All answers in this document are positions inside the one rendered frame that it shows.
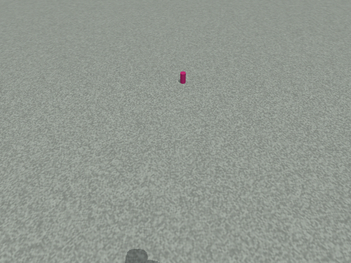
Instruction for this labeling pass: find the can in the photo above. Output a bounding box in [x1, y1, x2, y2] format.
[180, 71, 186, 84]

